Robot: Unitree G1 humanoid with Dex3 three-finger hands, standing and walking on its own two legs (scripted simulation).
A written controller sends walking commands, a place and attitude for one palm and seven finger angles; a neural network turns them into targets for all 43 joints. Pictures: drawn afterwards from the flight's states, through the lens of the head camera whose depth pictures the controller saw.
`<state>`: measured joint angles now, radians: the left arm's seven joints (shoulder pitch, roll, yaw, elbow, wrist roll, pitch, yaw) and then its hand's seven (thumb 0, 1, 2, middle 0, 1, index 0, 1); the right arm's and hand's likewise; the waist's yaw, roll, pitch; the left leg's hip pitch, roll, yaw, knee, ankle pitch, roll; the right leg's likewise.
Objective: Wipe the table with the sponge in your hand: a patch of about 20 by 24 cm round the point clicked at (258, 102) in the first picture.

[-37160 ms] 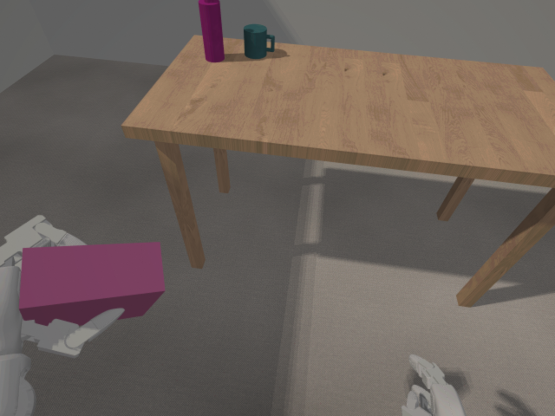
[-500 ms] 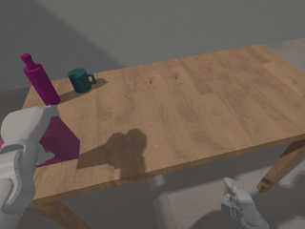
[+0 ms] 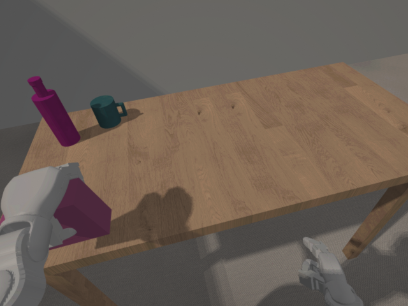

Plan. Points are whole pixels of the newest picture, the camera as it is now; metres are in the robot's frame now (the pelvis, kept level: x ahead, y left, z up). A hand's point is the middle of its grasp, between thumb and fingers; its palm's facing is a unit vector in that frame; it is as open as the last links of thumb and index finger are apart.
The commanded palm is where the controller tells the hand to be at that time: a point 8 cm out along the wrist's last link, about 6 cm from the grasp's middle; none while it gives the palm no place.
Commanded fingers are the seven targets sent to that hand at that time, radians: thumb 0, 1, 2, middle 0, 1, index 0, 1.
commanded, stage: bring the sponge back beside the body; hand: left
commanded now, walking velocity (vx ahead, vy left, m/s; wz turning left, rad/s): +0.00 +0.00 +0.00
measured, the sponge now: (69, 220) +0.21 +0.30 +0.09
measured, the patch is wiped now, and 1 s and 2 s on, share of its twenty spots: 1.00 1.00 1.00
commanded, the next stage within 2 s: step back with the hand held close in 0.66 s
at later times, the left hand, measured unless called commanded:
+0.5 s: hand (60, 221) +0.19 +0.29 +0.12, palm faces +0.11 -0.13 -0.99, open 9.3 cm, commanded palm +0.15 +0.28 +0.19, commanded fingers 0.00 0.10 1.30 -1.20 -1.60 -1.20 -1.60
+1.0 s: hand (89, 209) +0.21 +0.24 +0.14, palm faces +0.28 -0.86 -0.43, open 9.3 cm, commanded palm +0.15 +0.28 +0.19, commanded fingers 0.00 0.10 1.30 -1.20 -1.60 -1.20 -1.60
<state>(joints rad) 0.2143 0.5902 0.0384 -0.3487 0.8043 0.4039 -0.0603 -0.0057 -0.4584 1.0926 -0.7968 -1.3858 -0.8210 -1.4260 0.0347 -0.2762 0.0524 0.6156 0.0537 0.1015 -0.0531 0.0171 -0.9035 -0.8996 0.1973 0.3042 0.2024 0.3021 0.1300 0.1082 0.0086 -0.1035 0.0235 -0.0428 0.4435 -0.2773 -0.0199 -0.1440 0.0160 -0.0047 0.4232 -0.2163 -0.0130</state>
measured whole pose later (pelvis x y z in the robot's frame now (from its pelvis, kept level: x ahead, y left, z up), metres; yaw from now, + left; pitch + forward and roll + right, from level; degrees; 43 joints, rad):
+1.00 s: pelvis -0.01 +0.00 -0.01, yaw +1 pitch +0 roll -1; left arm 0.43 0.42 0.28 -0.56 -0.04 0.05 0.08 -0.01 -0.46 1.09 -0.80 -1.39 -0.82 -1.43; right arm 0.14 -0.23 0.06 0.50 0.03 0.07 -0.06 0.01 -0.90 -0.90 0.20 0.30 0.20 0.30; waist 0.02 -0.01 0.03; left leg -0.26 0.02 -0.05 0.56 -0.31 -0.02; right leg -0.29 0.01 -0.01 0.53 -0.24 0.00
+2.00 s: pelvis -0.18 +0.03 -0.03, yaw +4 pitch -1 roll -4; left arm 0.41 0.45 0.41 -0.66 -0.05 -0.15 0.16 -0.01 -0.46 1.09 -0.80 -1.39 -0.82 -1.43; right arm 0.20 -0.16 0.00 0.59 0.01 -0.04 -0.03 0.02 -0.90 -0.90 0.20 0.30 0.20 0.30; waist -0.01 0.00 0.01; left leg -0.58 0.11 0.04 0.64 -0.05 0.03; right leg -0.52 0.08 -0.01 1.20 -0.49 0.03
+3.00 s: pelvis -0.36 +0.01 -0.01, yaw -2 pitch -1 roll +1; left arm 0.44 0.42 0.34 -0.52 -0.04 -0.14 0.15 -0.01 -0.46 1.09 -0.80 -1.39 -0.82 -1.43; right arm 0.23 -0.22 0.02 0.60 0.01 -0.09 -0.07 0.02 -0.90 -0.90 0.20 0.30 0.20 0.30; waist -0.03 -0.03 -0.06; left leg -0.26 0.03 0.08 0.56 -0.28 0.03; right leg -0.48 0.03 -0.08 0.82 -0.42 -0.02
